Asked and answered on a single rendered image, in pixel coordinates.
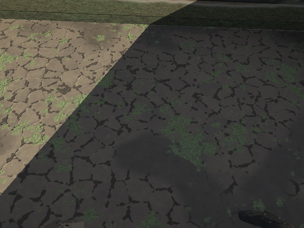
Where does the robot right hand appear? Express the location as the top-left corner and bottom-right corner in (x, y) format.
(238, 210), (294, 228)

